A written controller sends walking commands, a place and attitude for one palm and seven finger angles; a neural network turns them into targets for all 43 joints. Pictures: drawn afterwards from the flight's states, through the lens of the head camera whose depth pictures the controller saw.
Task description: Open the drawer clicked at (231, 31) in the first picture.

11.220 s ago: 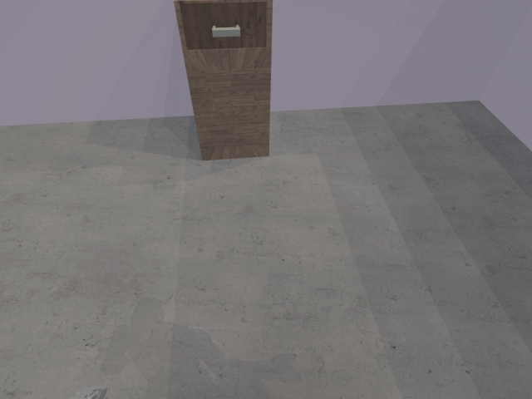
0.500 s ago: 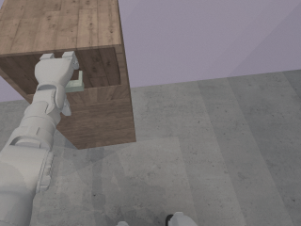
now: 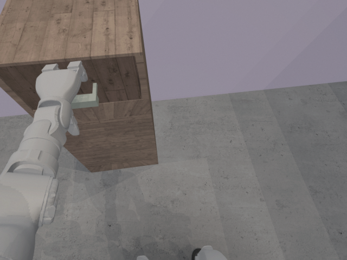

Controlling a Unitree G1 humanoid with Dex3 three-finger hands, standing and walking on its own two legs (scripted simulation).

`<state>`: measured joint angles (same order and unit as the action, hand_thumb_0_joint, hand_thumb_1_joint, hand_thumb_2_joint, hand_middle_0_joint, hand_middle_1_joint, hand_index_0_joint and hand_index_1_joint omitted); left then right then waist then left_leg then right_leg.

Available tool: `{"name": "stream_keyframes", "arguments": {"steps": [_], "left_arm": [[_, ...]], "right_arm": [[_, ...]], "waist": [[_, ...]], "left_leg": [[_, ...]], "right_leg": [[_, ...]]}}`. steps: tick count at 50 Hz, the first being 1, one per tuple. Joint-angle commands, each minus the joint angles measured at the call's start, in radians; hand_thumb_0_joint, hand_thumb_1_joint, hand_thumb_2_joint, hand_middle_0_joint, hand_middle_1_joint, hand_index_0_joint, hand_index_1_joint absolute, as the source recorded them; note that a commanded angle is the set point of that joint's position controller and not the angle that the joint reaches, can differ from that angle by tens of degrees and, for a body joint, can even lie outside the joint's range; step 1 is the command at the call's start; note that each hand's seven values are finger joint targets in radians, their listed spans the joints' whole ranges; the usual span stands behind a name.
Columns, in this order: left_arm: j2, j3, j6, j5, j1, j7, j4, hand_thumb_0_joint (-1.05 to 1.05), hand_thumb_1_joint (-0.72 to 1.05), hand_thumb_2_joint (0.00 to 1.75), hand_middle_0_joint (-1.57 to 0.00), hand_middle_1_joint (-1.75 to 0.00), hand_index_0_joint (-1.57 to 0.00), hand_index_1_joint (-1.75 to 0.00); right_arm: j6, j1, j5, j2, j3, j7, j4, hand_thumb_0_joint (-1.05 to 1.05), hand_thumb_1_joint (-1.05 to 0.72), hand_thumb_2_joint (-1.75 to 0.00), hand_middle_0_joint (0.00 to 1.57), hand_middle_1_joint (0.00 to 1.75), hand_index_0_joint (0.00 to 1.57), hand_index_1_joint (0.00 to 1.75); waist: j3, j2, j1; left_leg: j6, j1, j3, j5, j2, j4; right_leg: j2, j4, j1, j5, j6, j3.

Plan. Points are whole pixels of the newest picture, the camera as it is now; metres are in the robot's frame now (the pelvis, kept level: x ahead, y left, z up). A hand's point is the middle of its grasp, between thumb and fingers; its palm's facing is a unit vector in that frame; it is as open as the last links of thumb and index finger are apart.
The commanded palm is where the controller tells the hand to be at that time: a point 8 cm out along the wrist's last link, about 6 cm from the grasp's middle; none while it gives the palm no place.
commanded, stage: move the hooked fingers above the handle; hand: left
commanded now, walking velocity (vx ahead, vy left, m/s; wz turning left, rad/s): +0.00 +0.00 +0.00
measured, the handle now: (77, 95) +0.55 +0.24 -0.02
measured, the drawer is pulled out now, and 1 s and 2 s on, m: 0.00 0.00 0.00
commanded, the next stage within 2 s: lower the fingers behind the handle in 0.36 s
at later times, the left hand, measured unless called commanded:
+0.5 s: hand (70, 99) +0.50 +0.23 +0.03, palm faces -0.09 -0.03 -1.00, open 13.8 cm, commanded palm +0.49 +0.23 +0.09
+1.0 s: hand (76, 107) +0.50 +0.23 +0.00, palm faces -0.08 -0.05 -1.00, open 13.8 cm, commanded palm +0.48 +0.23 +0.05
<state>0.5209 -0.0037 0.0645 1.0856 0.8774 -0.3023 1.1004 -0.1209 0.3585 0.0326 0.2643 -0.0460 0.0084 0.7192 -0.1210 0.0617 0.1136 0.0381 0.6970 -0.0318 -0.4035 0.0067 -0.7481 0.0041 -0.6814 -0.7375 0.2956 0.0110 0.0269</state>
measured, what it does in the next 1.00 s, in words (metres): stands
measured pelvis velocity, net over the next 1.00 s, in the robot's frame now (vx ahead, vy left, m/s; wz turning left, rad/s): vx -0.01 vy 0.00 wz -0.01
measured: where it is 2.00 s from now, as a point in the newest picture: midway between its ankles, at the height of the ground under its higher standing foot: outside the picture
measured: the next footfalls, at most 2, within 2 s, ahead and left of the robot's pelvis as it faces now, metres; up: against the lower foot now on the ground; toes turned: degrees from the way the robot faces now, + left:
none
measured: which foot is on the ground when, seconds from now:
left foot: down 0.00-1.00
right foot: down 0.00-1.00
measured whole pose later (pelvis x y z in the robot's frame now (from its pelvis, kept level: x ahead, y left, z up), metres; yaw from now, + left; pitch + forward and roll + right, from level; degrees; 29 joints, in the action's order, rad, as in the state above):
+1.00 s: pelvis -0.01 +0.00 -0.01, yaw +0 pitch +23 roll -2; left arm 0.54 0.02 0.08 1.09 0.90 -0.33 1.16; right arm -0.11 0.35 0.05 0.27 -0.04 0.00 0.73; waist -0.13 0.06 0.14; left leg 0.04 0.82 -0.03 -0.44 0.01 -0.85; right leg 0.00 -0.77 -0.85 0.32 0.01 0.03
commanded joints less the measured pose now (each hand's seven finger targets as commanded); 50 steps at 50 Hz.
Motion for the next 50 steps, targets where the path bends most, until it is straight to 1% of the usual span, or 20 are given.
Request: {"name": "stream_keyframes", "arguments": {"steps": [1, 2, 4, 6, 8, 13, 15, 17, 18, 21, 22, 24, 30, 32, 34, 36, 39, 40, 42, 50], "left_arm": [[0.218, 0.017, 0.004, -0.01, 0.465, -0.023, -0.198, 0.0, -0.5, 0.3, -0.3, -1.2, -0.3, -1.2], [0.189, -0.009, 0.004, -0.011, 0.474, -0.017, -0.187, 0.0, -0.5, 0.3, -0.3, -1.2, -0.3, -1.2], [0.205, 0.003, 0.009, -0.016, 0.487, -0.01, -0.163, 0.0, -0.5, 0.3, -0.3, -1.2, -0.3, -1.2], [0.21, 0.003, 0.016, -0.01, 0.491, -0.009, -0.166, 0.0, -0.5, 0.3, -0.3, -1.2, -0.3, -1.2], [0.212, 0.006, 0.021, -0.002, 0.504, -0.015, -0.172, 0.0, -0.5, 0.3, -0.3, -1.2, -0.3, -1.2], [0.304, 0.073, 0.006, 0.006, 0.482, -0.039, -0.151, 0.0, -0.5, 0.3, -0.3, -1.2, -0.3, -1.2], [0.286, 0.057, -0.002, 0.006, 0.495, -0.042, -0.155, 0.0, -0.5, 0.3, -0.3, -1.2, -0.3, -1.2], [0.318, 0.079, -0.009, 0.004, 0.466, -0.035, -0.157, 0.0, -0.5, 0.3, -0.3, -1.2, -0.3, -1.2], [0.294, 0.063, -0.008, -0.001, 0.468, -0.03, -0.165, 0.0, -0.5, 0.3, -0.3, -1.2, -0.3, -1.2], [0.312, 0.071, 0.0, -0.009, 0.444, -0.008, -0.153, 0.0, -0.5, 0.3, -0.3, -1.2, -0.3, -1.2], [0.273, 0.04, 0.006, -0.011, 0.451, -0.002, -0.158, 0.0, -0.5, 0.3, -0.3, -1.2, -0.3, -1.2], [0.307, 0.061, 0.023, -0.012, 0.463, 0.005, -0.152, 0.0, -0.5, 0.3, -0.3, -1.2, -0.3, -1.2], [0.294, 0.061, 0.075, -0.006, 0.454, -0.011, -0.166, 0.0, -0.5, 0.3, -0.3, -1.2, -0.3, -1.2], [0.258, 0.042, 0.075, -0.002, 0.451, -0.027, -0.16, 0.0, -0.5, 0.3, -0.3, -1.2, -0.3, -1.2], [0.297, 0.079, 0.074, -0.001, 0.471, -0.046, -0.165, 0.0, -0.5, 0.3, -0.3, -1.2, -0.3, -1.2], [0.274, 0.063, 0.064, 0.006, 0.468, -0.065, -0.167, 0.0, -0.5, 0.3, -0.3, -1.2, -0.3, -1.2], [0.304, 0.09, 0.036, 0.009, 0.472, -0.084, -0.142, 0.0, -0.5, 0.3, -0.3, -1.2, -0.3, -1.2], [0.273, 0.057, 0.025, 0.009, 0.477, -0.086, -0.13, 0.0, -0.5, 0.3, -0.3, -1.2, -0.3, -1.2], [0.285, 0.07, 0.012, 0.011, 0.466, -0.086, -0.131, 0.0, -0.5, 0.3, -0.3, -1.2, -0.3, -1.2], [0.311, 0.087, 0.03, 0.01, 0.425, -0.061, -0.136, 0.0, -0.5, 0.3, -0.3, -1.2, -0.3, -1.2]], "right_arm": [[0.01, 0.161, -0.004, 0.163, -0.067, 0.014, -0.04, 0.0, -0.9, -0.9, 0.2, 0.3, 0.2, 0.3], [0.011, 0.158, -0.006, 0.16, -0.067, 0.014, -0.039, 0.0, -0.9, -0.9, 0.2, 0.3, 0.2, 0.3], [0.011, 0.162, -0.006, 0.165, -0.063, 0.018, -0.036, 0.0, -0.9, -0.9, 0.2, 0.3, 0.2, 0.3], [0.015, 0.16, -0.005, 0.163, -0.061, 0.018, -0.04, 0.0, -0.9, -0.9, 0.2, 0.3, 0.2, 0.3], [0.016, 0.16, -0.003, 0.161, -0.06, 0.018, -0.043, 0.0, -0.9, -0.9, 0.2, 0.3, 0.2, 0.3], [0.011, 0.147, 0.004, 0.169, -0.052, 0.016, -0.049, 0.0, -0.9, -0.9, 0.2, 0.3, 0.2, 0.3], [0.011, 0.151, 0.005, 0.168, -0.054, 0.016, -0.05, 0.0, -0.9, -0.9, 0.2, 0.3, 0.2, 0.3], [0.009, 0.148, 0.002, 0.172, -0.052, 0.016, -0.053, 0.0, -0.9, -0.9, 0.2, 0.3, 0.2, 0.3], [0.01, 0.151, 0.003, 0.17, -0.054, 0.016, -0.054, 0.0, -0.9, -0.9, 0.2, 0.3, 0.2, 0.3], [0.007, 0.155, -0.002, 0.174, -0.053, 0.021, -0.05, 0.0, -0.9, -0.9, 0.2, 0.3, 0.2, 0.3], [0.008, 0.158, -0.005, 0.172, -0.056, 0.023, -0.05, 0.0, -0.9, -0.9, 0.2, 0.3, 0.2, 0.3], [0.009, 0.162, -0.003, 0.178, -0.055, 0.027, -0.042, 0.0, -0.9, -0.9, 0.2, 0.3, 0.2, 0.3], [0.015, 0.183, 0.004, 0.176, -0.061, 0.027, -0.028, 0.0, -0.9, -0.9, 0.2, 0.3, 0.2, 0.3], [0.016, 0.183, 0.007, 0.172, -0.063, 0.021, -0.026, 0.0, -0.9, -0.9, 0.2, 0.3, 0.2, 0.3], [0.016, 0.185, 0.012, 0.179, -0.064, 0.018, -0.019, 0.0, -0.9, -0.9, 0.2, 0.3, 0.2, 0.3], [0.017, 0.183, 0.016, 0.175, -0.066, 0.01, -0.02, 0.0, -0.9, -0.9, 0.2, 0.3, 0.2, 0.3], [0.013, 0.18, 0.019, 0.182, -0.062, 0.006, -0.014, 0.0, -0.9, -0.9, 0.2, 0.3, 0.2, 0.3], [0.013, 0.183, 0.016, 0.179, -0.06, 0.003, -0.016, 0.0, -0.9, -0.9, 0.2, 0.3, 0.2, 0.3], [0.012, 0.182, 0.018, 0.183, -0.061, 0.002, -0.015, 0.0, -0.9, -0.9, 0.2, 0.3, 0.2, 0.3], [0.009, 0.178, 0.019, 0.182, -0.055, 0.01, -0.021, 0.0, -0.9, -0.9, 0.2, 0.3, 0.2, 0.3]], "waist": [[-0.465, 0.032, 0.03], [-0.43, 0.037, 0.04], [-0.412, -0.01, 0.049], [-0.42, 0.026, 0.039], [-0.425, 0.024, 0.041], [-0.456, 0.033, 0.017], [-0.473, 0.037, 0.028], [-0.487, 0.027, 0.014], [-0.5, 0.022, 0.019], [-0.469, -0.004, 0.02], [-0.457, 0.002, 0.03], [-0.44, -0.02, 0.037], [-0.451, 0.025, 0.037], [-0.446, 0.044, 0.038], [-0.464, 0.037, 0.035], [-0.493, 0.083, 0.033], [-0.495, 0.05, 0.036], [-0.486, 0.064, 0.043], [-0.509, 0.06, 0.038], [-0.5, 0.037, 0.033]], "left_leg": [[-0.009, -0.309, 0.044, 0.583, -0.01, 0.045], [-0.01, -0.309, 0.043, 0.563, -0.009, 0.048], [-0.004, -0.28, 0.045, 0.537, -0.012, 0.05], [-0.005, -0.28, 0.044, 0.516, -0.016, 0.053], [-0.007, -0.28, 0.047, 0.535, -0.016, 0.044], [-0.006, -0.226, 0.033, 0.524, -0.024, 0.032], [-0.005, -0.238, 0.031, 0.545, -0.021, 0.027], [-0.005, -0.228, 0.029, 0.552, -0.02, 0.029], [-0.003, -0.237, 0.027, 0.563, -0.019, 0.029], [0.001, -0.213, 0.026, 0.528, -0.019, 0.037], [0.002, -0.222, 0.025, 0.517, -0.019, 0.04], [0.005, -0.207, 0.027, 0.492, -0.02, 0.039], [0.0, -0.218, 0.039, 0.494, -0.016, 0.016], [-0.006, -0.221, 0.043, 0.504, -0.015, 0.007], [-0.008, -0.217, 0.048, 0.522, -0.013, -0.006], [-0.013, -0.236, 0.047, 0.548, -0.013, -0.019], [-0.014, -0.208, 0.052, 0.555, -0.011, -0.031], [-0.014, -0.206, 0.052, 0.545, -0.012, -0.03], [-0.014, -0.215, 0.051, 0.556, -0.01, -0.036], [-0.006, -0.168, 0.046, 0.525, -0.011, -0.052]], "right_leg": [[-0.047, 0.027, 0.235, -0.353, -0.041, 0.008], [-0.048, 0.034, 0.214, -0.336, -0.041, 0.011], [-0.047, 0.038, 0.226, -0.338, -0.042, 0.008], [-0.046, 0.032, 0.218, -0.323, -0.043, 0.007], [-0.047, 0.022, 0.21, -0.329, -0.045, 0.01], [-0.044, 0.001, 0.248, -0.355, -0.044, 0.003], [-0.043, 0.001, 0.249, -0.374, -0.042, 0.003], [-0.042, -0.002, 0.277, -0.392, -0.041, 0.0], [-0.042, 0.0, 0.283, -0.404, -0.039, 0.0], [-0.042, 0.01, 0.293, -0.393, -0.038, -0.004], [-0.043, 0.018, 0.278, -0.382, -0.038, -0.002], [-0.043, 0.023, 0.272, -0.367, -0.038, -0.007], [-0.045, 0.001, 0.204, -0.328, -0.043, -0.001], [-0.048, -0.009, 0.171, -0.312, -0.045, 0.006], [-0.049, -0.022, 0.165, -0.318, -0.046, 0.006], [-0.051, -0.034, 0.147, -0.319, -0.047, 0.01], [-0.051, -0.046, 0.149, -0.328, -0.045, 0.013], [-0.052, -0.047, 0.141, -0.324, -0.044, 0.013], [-0.052, -0.051, 0.144, -0.33, -0.044, 0.013], [-0.048, -0.067, 0.155, -0.34, -0.041, 0.006]]}}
